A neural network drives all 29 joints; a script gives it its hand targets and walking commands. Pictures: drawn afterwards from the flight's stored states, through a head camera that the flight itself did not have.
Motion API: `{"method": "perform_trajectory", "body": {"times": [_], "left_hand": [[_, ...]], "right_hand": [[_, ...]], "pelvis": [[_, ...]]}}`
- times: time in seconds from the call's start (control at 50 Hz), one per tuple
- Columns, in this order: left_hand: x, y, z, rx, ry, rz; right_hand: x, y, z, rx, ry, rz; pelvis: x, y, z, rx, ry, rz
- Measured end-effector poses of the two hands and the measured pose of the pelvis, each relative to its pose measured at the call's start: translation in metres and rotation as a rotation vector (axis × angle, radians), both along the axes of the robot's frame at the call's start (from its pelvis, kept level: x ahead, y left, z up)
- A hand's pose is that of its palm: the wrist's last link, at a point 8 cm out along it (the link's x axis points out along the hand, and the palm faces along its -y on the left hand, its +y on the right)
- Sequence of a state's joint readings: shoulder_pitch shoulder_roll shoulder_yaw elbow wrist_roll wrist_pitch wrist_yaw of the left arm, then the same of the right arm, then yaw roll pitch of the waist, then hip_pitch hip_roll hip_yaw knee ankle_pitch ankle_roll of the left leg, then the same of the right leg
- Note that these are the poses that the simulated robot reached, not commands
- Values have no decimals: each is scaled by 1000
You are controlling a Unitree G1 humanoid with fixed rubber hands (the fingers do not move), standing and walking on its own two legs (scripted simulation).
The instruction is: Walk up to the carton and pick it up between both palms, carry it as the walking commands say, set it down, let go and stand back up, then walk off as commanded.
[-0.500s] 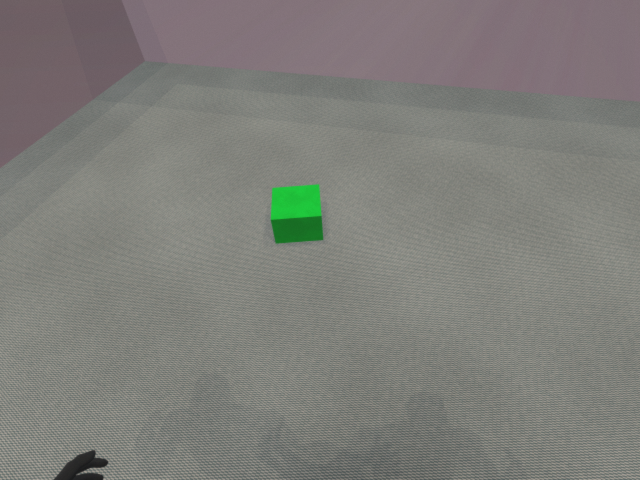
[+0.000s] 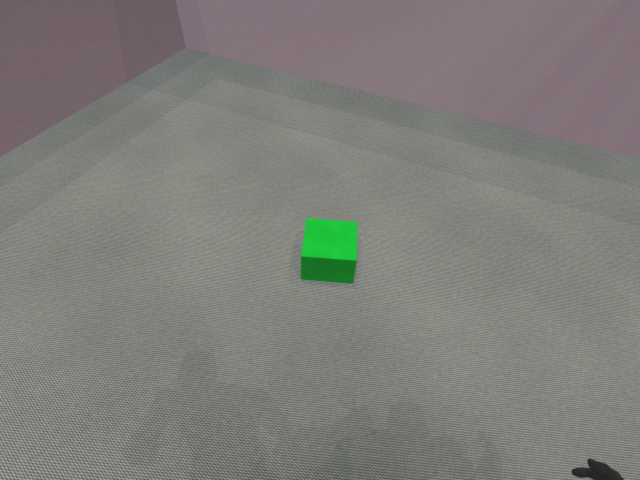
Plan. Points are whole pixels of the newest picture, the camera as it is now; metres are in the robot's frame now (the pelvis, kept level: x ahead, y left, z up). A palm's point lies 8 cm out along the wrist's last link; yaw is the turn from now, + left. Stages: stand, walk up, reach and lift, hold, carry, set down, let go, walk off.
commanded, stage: walk up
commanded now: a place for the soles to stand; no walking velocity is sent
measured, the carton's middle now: (329, 250) +1.07 -0.01 -0.70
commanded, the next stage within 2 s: none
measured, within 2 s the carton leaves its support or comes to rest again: neither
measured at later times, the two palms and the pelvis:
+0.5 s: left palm (69, 399) +0.24 +0.36 -0.06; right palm (558, 375) +0.31 -0.33 -0.08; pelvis +0.19 +0.00 +0.00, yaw +1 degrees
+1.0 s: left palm (145, 251) +0.52 +0.35 -0.08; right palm (528, 334) +0.38 -0.32 -0.09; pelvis +0.37 +0.02 -0.01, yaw -4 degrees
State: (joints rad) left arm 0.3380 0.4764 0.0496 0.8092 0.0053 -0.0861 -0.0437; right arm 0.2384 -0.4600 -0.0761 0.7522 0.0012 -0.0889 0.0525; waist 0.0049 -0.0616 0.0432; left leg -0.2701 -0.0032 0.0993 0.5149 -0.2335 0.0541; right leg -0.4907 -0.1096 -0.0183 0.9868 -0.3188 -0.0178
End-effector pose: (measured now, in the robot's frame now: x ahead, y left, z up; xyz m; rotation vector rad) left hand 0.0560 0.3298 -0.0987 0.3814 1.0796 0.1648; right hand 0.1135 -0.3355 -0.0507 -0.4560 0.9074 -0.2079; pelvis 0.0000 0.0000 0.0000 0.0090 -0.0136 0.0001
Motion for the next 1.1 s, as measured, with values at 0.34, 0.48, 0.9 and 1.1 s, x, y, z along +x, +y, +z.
{"method": "perform_trajectory", "body": {"times": [0.34,0.48,0.9,1.1], "left_hand": [[194,-9,39,105,-168,-51],[188,24,41,118,-87,19],[401,22,11,4,-46,-145],[468,35,37,94,-151,-100]], "right_hand": [[86,-15,-50,72,133,-43],[181,4,-31,71,89,47],[244,19,-17,-5,125,-145],[332,34,-43,68,126,-82]], "pelvis": [[137,-19,-9,-19,-21,-1],[186,-4,-1,-25,-10,10],[336,36,-2,1,-4,-68],[399,29,-7,-21,-8,-60]]}}
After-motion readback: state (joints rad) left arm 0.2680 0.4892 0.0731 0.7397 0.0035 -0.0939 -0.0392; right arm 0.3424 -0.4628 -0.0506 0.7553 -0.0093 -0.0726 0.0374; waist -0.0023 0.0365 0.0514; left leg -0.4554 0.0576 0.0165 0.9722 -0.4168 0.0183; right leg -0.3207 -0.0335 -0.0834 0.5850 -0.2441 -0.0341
